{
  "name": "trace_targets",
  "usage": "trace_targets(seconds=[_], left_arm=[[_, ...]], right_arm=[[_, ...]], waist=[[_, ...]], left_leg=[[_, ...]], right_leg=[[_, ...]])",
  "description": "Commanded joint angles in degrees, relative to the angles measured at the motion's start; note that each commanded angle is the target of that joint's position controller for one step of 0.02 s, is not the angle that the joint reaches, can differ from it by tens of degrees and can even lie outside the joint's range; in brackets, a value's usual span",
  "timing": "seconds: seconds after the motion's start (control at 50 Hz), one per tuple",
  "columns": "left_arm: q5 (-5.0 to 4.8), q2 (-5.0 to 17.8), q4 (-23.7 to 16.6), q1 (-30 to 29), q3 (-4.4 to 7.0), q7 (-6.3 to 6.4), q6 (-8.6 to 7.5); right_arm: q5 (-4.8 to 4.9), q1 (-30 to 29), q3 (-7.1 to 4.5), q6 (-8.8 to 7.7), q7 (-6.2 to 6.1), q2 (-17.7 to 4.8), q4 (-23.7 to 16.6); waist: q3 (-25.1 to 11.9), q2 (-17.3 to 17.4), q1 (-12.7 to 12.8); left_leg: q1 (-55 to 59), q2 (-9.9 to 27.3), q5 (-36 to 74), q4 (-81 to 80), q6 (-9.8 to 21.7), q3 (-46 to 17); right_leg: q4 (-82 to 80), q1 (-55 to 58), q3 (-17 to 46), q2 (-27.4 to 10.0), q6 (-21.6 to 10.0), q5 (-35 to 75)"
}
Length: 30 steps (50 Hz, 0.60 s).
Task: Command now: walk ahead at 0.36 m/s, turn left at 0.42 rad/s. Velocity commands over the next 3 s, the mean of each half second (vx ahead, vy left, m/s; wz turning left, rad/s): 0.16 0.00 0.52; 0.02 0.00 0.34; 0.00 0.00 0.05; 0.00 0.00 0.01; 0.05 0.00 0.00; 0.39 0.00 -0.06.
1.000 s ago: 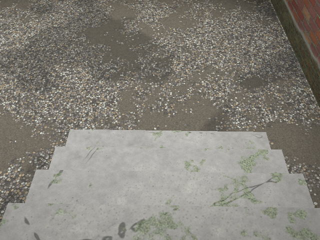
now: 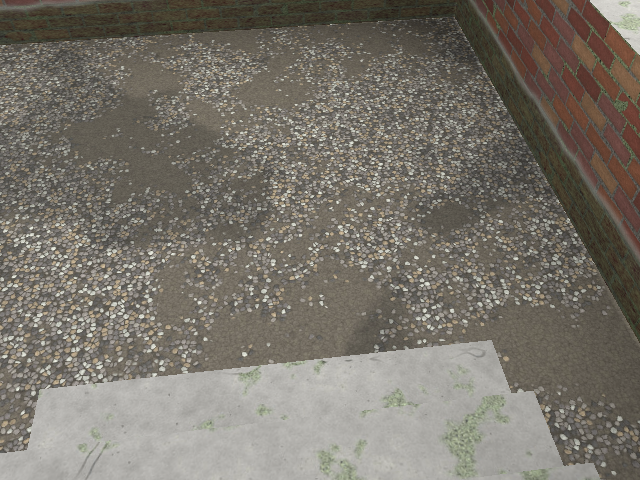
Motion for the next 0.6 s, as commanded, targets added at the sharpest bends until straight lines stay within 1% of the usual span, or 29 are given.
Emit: trace_targets(seconds=[0.02,0.04,0.06,0.08,0.1,0.12,0.14,0.16,0.18,0.2,0.22,0.24,0.26,0.28,0.3,0.32,0.34,0.36,0.4,0.42,0.44,0.46,0.48,0.5,0.52,0.54,0.56,0.58,0.6], left_arm=[[0.41,0.22,-3.02,-0.17,-2.42,-0.21,-1.87],[-0.66,2.34,-2.67,1.51,-2.44,-0.03,-1.36],[-2.58,3.02,-2.02,3.46,-2.79,0.37,-0.99],[-3.82,4.14,-0.53,5.68,-2.96,0.31,0.04],[-3.59,6.59,-0.16,4.9,-2.51,-0.41,1.18],[-2.69,8.59,-0.7,2.71,-2.03,-1.57,2.08],[-0.81,8.73,-0.75,-0.26,-2.06,-3.18,2.7],[-0.4,0.04,-1.98,6.86,-3.96,-4.63,2.01],[-2.92,1.78,-6.4,-0.07,-3.87,-5.88,1.42],[-4.71,5.69,-12.08,-11.89,-2.57,-5.59,0.59],[-5.54,8.63,-17.09,-17.19,-1.15,-3.61,-0.39],[-3.78,7.48,-17.78,-14.91,-1.27,-0.99,-0.14],[-2.01,5.81,-13.32,-11.54,-1.5,0.51,0.65],[-1.6,4.1,-10.6,-5.53,-1.23,0.62,1.41],[-0.52,3.58,-9.64,-3.96,-0.82,0.06,2.82],[-0.69,-0.34,-11.0,-5.24,-2.12,-0.96,3.65],[-1.5,-0.45,-10.63,-5.26,-2.17,-1.49,3.96],[-1.18,-0.16,-9.69,-1.37,-2.2,-1.85,3.97],[-1.02,4.34,-11.28,-0.8,-0.19,-0.44,3.92],[-0.83,5.93,-13.17,-3.44,0.46,0.23,4.15],[-1.0,6.61,-15.04,-7.01,0.56,0.71,4.41],[-1.6,6.44,-16.82,-10.68,0.29,1.05,4.62],[-4.99,4.78,-20.96,-22.88,-0.42,1.08,4.76],[-6.84,4.4,-20.73,-22.24,-0.98,1.12,4.47],[-6.48,7.2,-18.69,-18.96,-0.46,1.63,3.93],[-5.51,11.48,-17.28,-13.37,1.31,2.6,3.33],[-3.11,15.79,-16.54,-5.35,3.22,2.12,2.51],[-0.06,15.25,-14.89,0.24,3.77,1.19,2.19],[0.07,13.98,-13.0,-0.9,3.65,-0.11,2.56]], right_arm=[[-0.22,0.65,1.04,-3.2,2.62,-0.25,-0.57],[-0.19,-2.54,0.87,-3.05,2.26,-2.0,-1.46],[-0.19,-5.54,0.91,-2.49,1.75,-2.92,-2.11],[-0.33,-6.27,1.55,-2.14,1.09,-1.5,-2.2],[0.33,-1.91,1.56,-1.92,0.37,-1.03,-0.77],[1.18,6.28,0.47,-2.09,-0.46,-2.81,1.66],[1.39,17.18,-1.51,-2.1,-1.04,-6.38,4.4],[0.92,27.06,-3.47,-1.46,-1.58,-12.57,5.38],[1.13,29.94,-3.35,-1.36,-0.94,-10.94,4.16],[0.22,25.12,-4.24,-2.18,-1.14,-12.75,2.94],[0.23,14.45,-3.54,-3.13,-0.9,-12.61,-0.69],[2.32,1.97,-0.12,-4.58,-0.96,-4.98,-3.46],[1.45,-2.93,1.15,-4.79,-0.53,-1.92,-4.44],[2.1,-1.44,0.82,-5.04,-0.86,-3.24,-5.04],[2.0,3.54,0.25,-4.9,-0.58,-4.82,-3.61],[1.24,3.59,-0.05,-4.82,-0.25,-6.47,-3.92],[1.19,3.96,-0.63,-5.04,-0.17,-8.52,-4.93],[-0.51,0.86,-0.59,-4.99,0.05,-8.98,-6.44],[0.67,0.28,0.05,-5.29,-0.19,-7.33,-8.13],[1.29,0.93,-0.06,-5.3,-0.24,-7.4,-8.33],[1.54,1.66,-0.36,-5.24,-0.35,-7.95,-8.66],[1.2,3.33,-0.75,-5.0,-0.75,-8.4,-8.48],[4.34,11.17,-1.2,-4.08,-1.25,-7.96,-4.62],[5.35,12.35,-1.15,-3.45,-1.38,-7.88,-3.98],[5.13,12.83,-0.3,-3.16,-1.41,-5.36,-5.41],[4.69,10.11,0.89,-2.99,-0.93,-2.65,-7.15],[2.66,4.1,2.22,-3.19,-1.05,1.27,-10.73],[3.61,-0.57,0.74,-2.59,-1.91,-3.51,-11.35],[4.5,1.08,0.81,-1.42,-2.93,-3.42,-9.76]], waist=[[5.66,-4.0,-1.69],[7.13,-3.42,-0.88],[8.22,-3.41,0.7],[8.57,-3.11,1.86],[8.11,-2.83,0.02],[5.83,-1.21,-3.72],[2.47,1.58,-10.07],[-16.54,16.36,-10.53],[-27.65,10.27,-15.13],[-15.98,1.59,-16.52],[-9.97,-2.27,-11.16],[-4.21,-6.79,-3.57],[4.22,-3.37,-0.53],[4.18,-0.12,1.18],[2.7,2.89,1.32],[0.32,0.74,1.57],[-1.96,0.34,1.22],[-4.11,1.49,2.79],[-4.08,2.02,2.93],[-4.16,2.42,1.78],[-4.94,2.6,-0.16],[-5.94,2.43,-2.9],[-3.48,2.08,-7.97],[-6.12,3.43,-7.69],[-11.66,-1.83,-7.58],[-15.24,-5.76,-4.11],[-14.47,-15.57,1.76],[-10.37,-5.19,6.66],[-6.7,-2.0,4.32]], left_leg=[[23.46,-1.63,7.43,-4.37,-1.83,7.13],[20.36,-0.91,3.02,-8.93,-2.44,6.85],[14.08,0.4,-1.92,-16.37,-2.48,5.79],[13.17,2.02,-5.35,-24.64,-1.99,4.18],[17.45,2.27,-4.75,-30.39,-1.19,4.59],[28.21,-0.16,-1.1,-33.36,-0.38,8.13],[42.83,-0.27,6.81,-35.24,3.99,8.38],[73.21,12.92,46.91,-10.3,21.31,-4.1],[86.88,22.07,56.06,-6.8,28.11,-17.16],[77.21,21.97,47.75,-9.1,23.85,-17.44],[59.65,21.45,32.64,-11.07,21.9,-17.16],[37.64,19.22,6.18,-17.68,16.83,-14.17],[15.28,15.74,5.98,-23.62,16.42,-8.94],[4.62,11.54,7.14,-24.14,18.52,-5.67],[1.48,9.76,7.0,-22.99,19.89,-7.7],[0.25,6.59,6.28,-20.37,17.57,-6.75],[-0.33,5.82,9.02,-19.67,16.55,-7.85],[-3.21,5.48,6.84,-14.67,15.23,-7.98],[-0.77,6.82,7.38,-10.79,14.49,-13.09],[4.26,8.63,7.04,-8.78,14.83,-17.2],[10.56,11.13,7.34,-6.16,15.42,-21.93],[17.01,13.66,6.45,-4.09,16.16,-27.27],[25.69,13.37,1.11,-8.98,17.05,-32.05],[27.7,11.28,-5.69,-7.75,15.88,-33.84],[21.31,6.63,-13.46,-5.7,12.34,-29.16],[5.72,0.85,-27.97,0.11,6.51,-20.67],[-18.66,-10.93,-57.22,14.26,-4.08,-7.5],[-30.54,-9.91,-63.65,26.99,-8.74,-8.71],[-33.49,-8.24,-58.91,33.54,-10.5,-10.7]], right_leg=[[-11.26,-26.17,4.27,-8.06,-3.36,5.39],[-8.7,-21.53,6.26,-9.81,-2.62,5.59],[-6.63,-12.62,10.22,-12.31,-2.46,8.87],[-4.15,-5.9,13.58,-13.74,-2.58,11.65],[0.14,-3.04,15.12,-14.19,-2.8,15.94],[7.68,-4.71,12.76,-12.72,-2.28,22.5],[20.59,-10.44,10.32,-11.15,-0.38,29.22],[56.43,-27.74,3.28,-2.84,7.53,3.35],[69.21,-43.98,9.47,-1.09,11.0,-15.46],[68.96,-55.83,11.19,-2.22,11.1,-13.43],[61.0,-54.08,12.83,-3.48,10.18,-8.41],[33.24,-44.94,19.11,-7.53,8.3,10.15],[25.46,-30.07,16.5,-9.83,6.63,14.38],[17.05,-19.89,12.11,-7.08,6.25,26.54],[15.74,-15.01,9.37,-5.87,6.13,31.74],[9.44,-12.08,7.43,-5.22,6.34,35.22],[8.24,-7.71,5.87,-3.85,7.13,34.71],[14.14,-2.02,6.41,-2.63,7.03,41.5],[14.34,-2.27,7.59,-1.51,8.26,30.76],[13.59,-6.05,9.09,-1.14,8.28,23.61],[11.89,-11.0,11.09,-0.97,8.11,18.22],[8.14,-16.55,13.18,-1.34,8.07,15.09],[-11.25,-25.27,14.94,-0.45,7.51,5.2],[-16.01,-21.35,13.93,0.12,4.71,21.04],[-14.67,-8.75,15.82,-3.14,-1.35,42.98],[-16.82,10.07,22.47,-8.87,-10.22,61.45],[-22.72,27.95,39.5,-20.47,-26.22,78.98],[-22.76,31.97,44.55,-25.76,-26.67,83.97],[-22.19,28.09,38.65,-24.66,-22.71,83.93]])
